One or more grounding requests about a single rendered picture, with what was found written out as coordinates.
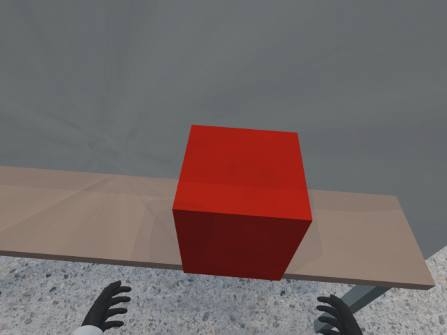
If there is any table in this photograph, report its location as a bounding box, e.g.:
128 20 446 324
0 166 436 333

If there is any robot left hand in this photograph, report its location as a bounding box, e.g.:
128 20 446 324
81 281 131 332

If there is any carton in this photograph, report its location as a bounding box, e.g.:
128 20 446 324
173 125 313 281

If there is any robot right hand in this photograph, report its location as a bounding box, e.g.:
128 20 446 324
316 295 363 335

